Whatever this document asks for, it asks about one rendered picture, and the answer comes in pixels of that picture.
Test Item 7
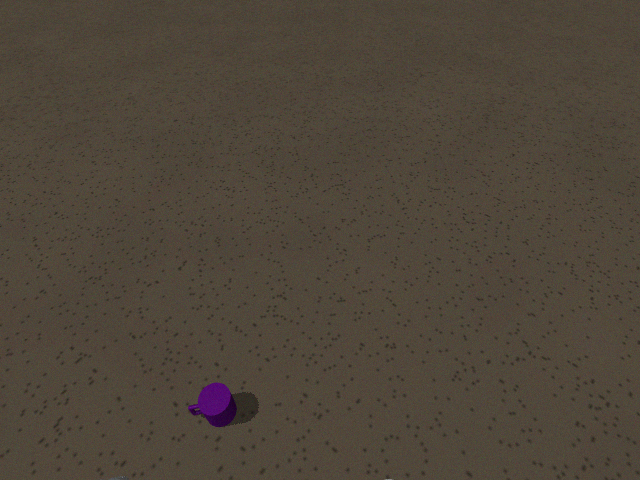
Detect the mug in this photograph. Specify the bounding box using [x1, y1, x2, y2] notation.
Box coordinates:
[188, 383, 237, 427]

